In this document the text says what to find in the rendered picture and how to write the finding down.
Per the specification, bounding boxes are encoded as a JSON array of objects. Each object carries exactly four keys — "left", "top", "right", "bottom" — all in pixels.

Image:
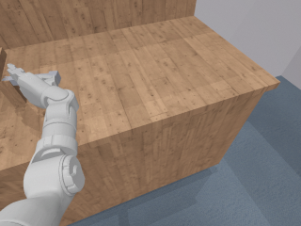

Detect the robot left hand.
[{"left": 7, "top": 63, "right": 59, "bottom": 109}]

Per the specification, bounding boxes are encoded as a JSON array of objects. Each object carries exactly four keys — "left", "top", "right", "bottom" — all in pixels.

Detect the counter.
[{"left": 0, "top": 0, "right": 280, "bottom": 226}]

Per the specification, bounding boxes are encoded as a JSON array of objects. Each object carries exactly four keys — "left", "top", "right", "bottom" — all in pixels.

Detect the robot left forearm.
[{"left": 24, "top": 86, "right": 79, "bottom": 196}]

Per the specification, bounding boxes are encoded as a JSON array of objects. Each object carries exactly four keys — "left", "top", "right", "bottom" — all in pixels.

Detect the tap lever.
[{"left": 2, "top": 71, "right": 61, "bottom": 86}]

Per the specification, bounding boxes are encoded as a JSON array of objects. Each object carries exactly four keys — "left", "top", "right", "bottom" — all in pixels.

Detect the robot left upper arm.
[{"left": 0, "top": 154, "right": 86, "bottom": 226}]

